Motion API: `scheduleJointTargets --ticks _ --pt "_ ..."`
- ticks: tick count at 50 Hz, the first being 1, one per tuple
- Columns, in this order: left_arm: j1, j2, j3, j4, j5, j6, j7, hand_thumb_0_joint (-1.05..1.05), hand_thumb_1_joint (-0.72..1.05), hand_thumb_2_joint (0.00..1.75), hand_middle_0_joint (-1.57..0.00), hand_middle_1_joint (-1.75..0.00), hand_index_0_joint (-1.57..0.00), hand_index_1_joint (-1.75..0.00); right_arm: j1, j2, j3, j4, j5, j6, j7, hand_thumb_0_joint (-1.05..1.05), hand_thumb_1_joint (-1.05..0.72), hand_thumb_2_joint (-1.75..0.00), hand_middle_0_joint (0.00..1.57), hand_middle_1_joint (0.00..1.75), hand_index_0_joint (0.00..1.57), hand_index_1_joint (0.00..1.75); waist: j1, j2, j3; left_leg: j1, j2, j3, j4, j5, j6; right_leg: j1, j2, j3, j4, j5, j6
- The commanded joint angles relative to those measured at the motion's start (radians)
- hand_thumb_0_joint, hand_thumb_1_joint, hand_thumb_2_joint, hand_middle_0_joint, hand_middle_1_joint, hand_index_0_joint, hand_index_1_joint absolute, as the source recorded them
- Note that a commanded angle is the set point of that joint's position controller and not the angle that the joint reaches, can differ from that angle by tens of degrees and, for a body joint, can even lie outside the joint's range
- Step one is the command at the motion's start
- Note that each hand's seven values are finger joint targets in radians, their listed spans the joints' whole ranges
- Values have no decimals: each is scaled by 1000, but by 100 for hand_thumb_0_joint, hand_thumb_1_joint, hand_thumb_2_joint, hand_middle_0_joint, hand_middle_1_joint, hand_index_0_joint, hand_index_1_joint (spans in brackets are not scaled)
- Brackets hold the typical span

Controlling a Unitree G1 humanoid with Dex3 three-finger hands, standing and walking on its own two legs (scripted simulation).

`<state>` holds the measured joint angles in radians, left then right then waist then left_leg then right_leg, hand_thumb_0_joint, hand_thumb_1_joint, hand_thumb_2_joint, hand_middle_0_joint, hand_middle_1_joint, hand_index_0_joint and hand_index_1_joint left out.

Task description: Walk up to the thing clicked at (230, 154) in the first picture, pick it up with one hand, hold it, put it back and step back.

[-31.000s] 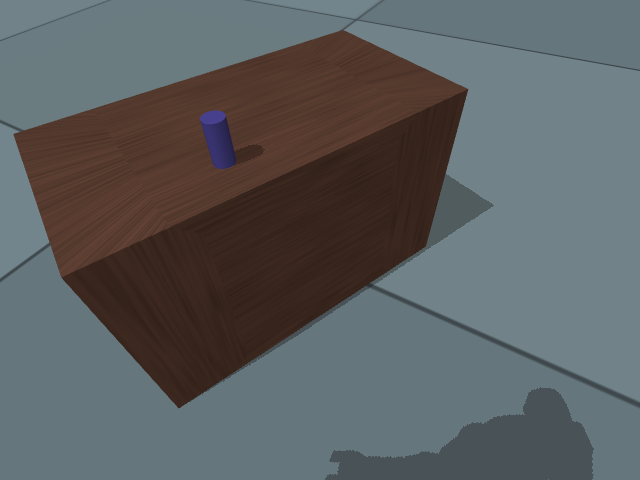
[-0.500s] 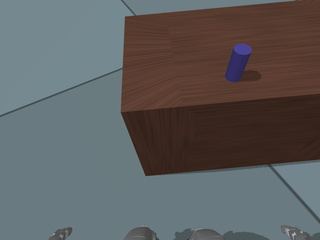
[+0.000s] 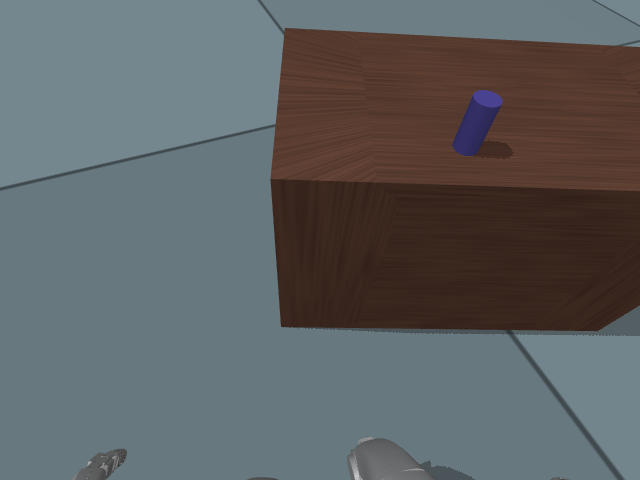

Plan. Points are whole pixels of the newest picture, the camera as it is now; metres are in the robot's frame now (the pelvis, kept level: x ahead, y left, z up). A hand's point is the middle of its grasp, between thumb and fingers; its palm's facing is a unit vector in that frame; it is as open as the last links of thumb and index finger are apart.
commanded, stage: step back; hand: right
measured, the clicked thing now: (475, 124) +0.74 -0.28 -0.01
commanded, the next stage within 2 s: none
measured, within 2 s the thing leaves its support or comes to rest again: neither
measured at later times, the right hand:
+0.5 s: hand out of the picture -0.08 -0.33 -0.16, palm faces -0.01 +0.92 -0.39, open 7.4 cm
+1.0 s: hand out of the picture -0.19 -0.36 -0.15, palm faces -0.03 +0.91 -0.42, open 7.4 cm
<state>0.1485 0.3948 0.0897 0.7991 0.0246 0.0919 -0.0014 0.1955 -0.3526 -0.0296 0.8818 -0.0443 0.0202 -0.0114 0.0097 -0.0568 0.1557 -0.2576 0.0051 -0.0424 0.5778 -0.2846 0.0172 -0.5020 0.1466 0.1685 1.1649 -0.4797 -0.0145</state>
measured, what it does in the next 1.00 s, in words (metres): walks backwards: right foot, then left foot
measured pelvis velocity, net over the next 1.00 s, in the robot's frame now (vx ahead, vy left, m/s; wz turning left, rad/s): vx -0.33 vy -0.09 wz -0.03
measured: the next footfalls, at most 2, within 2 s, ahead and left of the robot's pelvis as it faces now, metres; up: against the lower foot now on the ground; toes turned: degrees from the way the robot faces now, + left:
right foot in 0.26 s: -0.08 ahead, -0.16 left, +0.00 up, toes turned -1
left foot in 0.62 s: -0.18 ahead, +0.06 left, +0.00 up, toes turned +0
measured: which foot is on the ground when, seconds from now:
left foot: down 0.00-0.28, up 0.30-0.60, down 0.62-1.00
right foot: up 0.00-0.24, down 0.26-0.64, up 0.66-0.94, down 0.96-1.00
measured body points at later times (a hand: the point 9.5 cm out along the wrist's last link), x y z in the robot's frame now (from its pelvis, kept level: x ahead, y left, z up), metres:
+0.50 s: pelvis -0.16 -0.05 +0.00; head -0.11 -0.08 +0.44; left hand -0.05 +0.26 -0.10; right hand -0.08 -0.38 -0.13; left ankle -0.18 +0.09 -0.66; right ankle -0.12 -0.16 -0.73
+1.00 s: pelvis -0.33 -0.09 -0.02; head -0.27 -0.09 +0.42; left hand -0.25 +0.23 -0.14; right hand -0.19 -0.41 -0.13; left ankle -0.22 +0.06 -0.73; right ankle -0.36 -0.21 -0.74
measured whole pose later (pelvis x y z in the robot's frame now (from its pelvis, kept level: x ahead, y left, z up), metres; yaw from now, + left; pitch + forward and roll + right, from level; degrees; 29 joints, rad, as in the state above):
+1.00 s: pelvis -0.33 -0.09 -0.02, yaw -2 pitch -3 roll -3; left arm 0.18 0.36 0.06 0.90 0.03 0.04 0.01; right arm 0.06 -0.43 -0.05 0.82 -0.03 0.05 -0.01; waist 0.02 0.08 0.20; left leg -0.45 0.10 -0.05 0.72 -0.23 0.01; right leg -0.19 0.07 0.02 0.63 -0.40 0.00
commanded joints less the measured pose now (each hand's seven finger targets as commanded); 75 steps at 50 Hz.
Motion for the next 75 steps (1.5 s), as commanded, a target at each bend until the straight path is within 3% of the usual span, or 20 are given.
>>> scheduleJointTargets --ticks 1,6,12,14,15,16,20,30,34,37,47,49,51,55,60,63,64,66,67,75 --pt "50 165 61 -66 0 -35 9 0 90 90 -20 -30 -20 -30 -47 -260 -87 -114 8 -37 -22 0 -90 -90 20 30 20 30 12 205 -148 144 207 -169 -147 468 169 -50 -16 43 95 32 39" --pt "29 155 44 -84 6 -51 12 0 90 90 -20 -30 -20 -30 16 -275 -103 -126 18 -28 -30 0 -90 -90 20 30 20 30 -43 221 -235 306 263 -161 -74 523 234 -13 -90 -18 -214 -45 70" --pt "203 158 51 27 8 -60 2 0 90 90 -20 -30 -20 -30 -103 -306 -97 -169 26 10 -17 0 -90 -90 20 30 20 30 38 244 -257 5 211 -109 24 269 141 360 -118 -168 -747 245 8" --pt "174 295 86 0 33 -67 -1 0 90 90 -20 -30 -20 -30 -90 -212 -70 -191 39 14 -17 0 -90 -90 20 30 20 30 38 -117 -175 -329 -44 -50 268 -184 13 371 -366 268 -817 178 -93" --pt "58 398 100 -49 35 -59 1 0 90 90 -20 -30 -20 -30 -124 -234 -88 -184 36 17 -41 0 -90 -90 20 30 20 30 74 -288 -119 -247 -91 -58 515 -368 -18 64 -552 443 -913 131 -271" --pt "-17 373 96 -75 26 -64 5 0 90 90 -20 -30 -20 -30 -100 -280 -107 -162 36 17 -43 0 -90 -90 20 30 20 30 40 -242 -34 -181 -46 -134 637 -341 -18 -98 -574 461 -964 38 -281" --pt "-93 211 65 -88 20 -67 14 0 90 90 -20 -30 -20 -30 26 -224 -70 -86 45 4 -31 0 -90 -90 20 30 20 30 -29 -100 -85 -229 -126 -108 642 -160 -24 132 -313 25 -757 362 -137" --pt "-12 211 40 -117 0 -32 25 0 90 90 -20 -30 -20 -30 130 -212 -74 -53 18 -22 -25 0 -90 -90 20 30 20 30 -5 -101 -266 11 -45 57 -188 72 0 375 -349 18 -515 569 -125" --pt "-95 207 47 -129 3 -28 33 0 90 90 -20 -30 -20 -30 -19 -415 -117 -109 -5 -20 -21 0 -90 -90 20 30 20 30 -29 269 -158 -151 450 -530 -269 305 320 102 -112 -11 36 -175 8" --pt "-2 185 46 -65 -15 -24 17 0 90 90 -20 -30 -20 -30 -95 -289 -77 -126 -10 -23 -29 0 -90 -90 20 30 20 30 41 151 -142 -77 246 -192 -165 459 209 51 -43 22 134 -41 1" --pt "124 144 20 36 1 -94 23 0 90 90 -20 -30 -20 -30 -58 -294 -85 -110 18 29 -5 0 -90 -90 20 30 20 30 10 263 -290 138 187 -91 65 350 150 304 -112 -196 -821 212 23" --pt "132 237 46 58 23 -104 26 0 90 90 -20 -30 -20 -30 -75 -219 -61 -126 27 31 1 0 -90 -90 20 30 20 30 21 60 -249 -177 55 -53 196 5 66 438 -220 55 -785 212 -35" --pt "0 404 77 2 30 -101 28 0 90 90 -20 -30 -20 -30 -123 -248 -83 -136 24 36 -18 0 -90 -90 20 30 20 30 59 -214 -116 -184 -19 -136 499 -316 -21 14 -585 471 -920 23 -271" --pt "-68 238 43 5 23 -116 35 0 90 90 -20 -30 -20 -30 -53 -225 -69 -64 39 20 -4 0 -90 -90 20 30 20 30 -14 -41 -78 -221 -79 -120 550 -165 -23 156 -370 65 -748 327 -170" --pt "66 255 54 43 31 -122 23 0 90 90 -20 -30 -20 -30 -92 -201 -59 -61 14 -14 10 0 -90 -90 20 30 20 30 76 -134 -117 -250 -24 -24 179 -235 -43 377 -368 102 -772 0 -169" --pt "10 264 48 30 19 -107 11 0 90 90 -20 -30 -20 -30 8 -195 -71 -14 9 -39 15 0 -90 -90 20 30 20 30 13 -150 -156 29 -21 49 -193 -140 -15 263 -379 59 -696 57 -147" --pt "31 217 24 31 19 -101 9 0 90 90 -20 -30 -20 -30 37 -211 -87 15 5 -47 11 0 -90 -90 20 30 20 30 4 -69 -174 161 -38 14 -248 -47 -3 193 -326 -1 -591 123 -104" --pt "51 100 -13 20 -7 -102 9 0 90 90 -20 -30 -20 -30 40 -316 -107 5 -10 -57 4 0 -90 -90 20 30 20 30 -4 266 -181 301 281 -507 -355 -259 118 -158 -127 -205 -286 -61 0" --pt "-47 214 19 27 7 -106 16 0 90 90 -20 -30 -20 -30 39 -385 -116 8 2 -54 10 0 -90 -90 20 30 20 30 -50 199 -119 81 361 -570 -366 -430 236 -63 -206 -112 -257 -100 2" --pt "46 163 21 116 1 -134 -7 0 90 90 -20 -30 -20 -30 -58 -261 -81 -3 10 -40 21 0 -90 -90 20 30 20 30 16 224 -88 -114 154 -168 -219 -237 109 329 -135 -227 -640 152 -4"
